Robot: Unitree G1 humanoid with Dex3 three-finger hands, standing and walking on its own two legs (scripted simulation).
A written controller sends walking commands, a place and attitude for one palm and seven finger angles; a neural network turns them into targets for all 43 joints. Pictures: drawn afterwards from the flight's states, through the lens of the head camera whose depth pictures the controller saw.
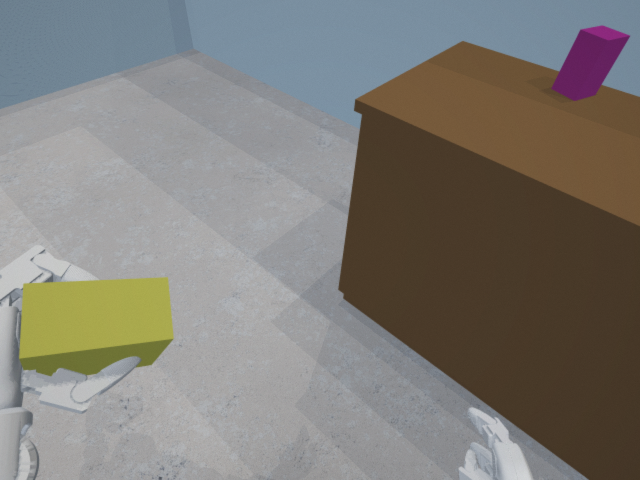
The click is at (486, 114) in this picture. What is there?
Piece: table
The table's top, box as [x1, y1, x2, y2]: [354, 41, 639, 242]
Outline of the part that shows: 355,99 354,110 639,242 638,96 601,85 595,95 573,101 550,88 559,71 462,41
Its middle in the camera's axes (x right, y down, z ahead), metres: +0.70 -0.14 +0.76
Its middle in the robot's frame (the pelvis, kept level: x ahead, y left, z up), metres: +0.70 -0.66 +0.05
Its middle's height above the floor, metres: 0.82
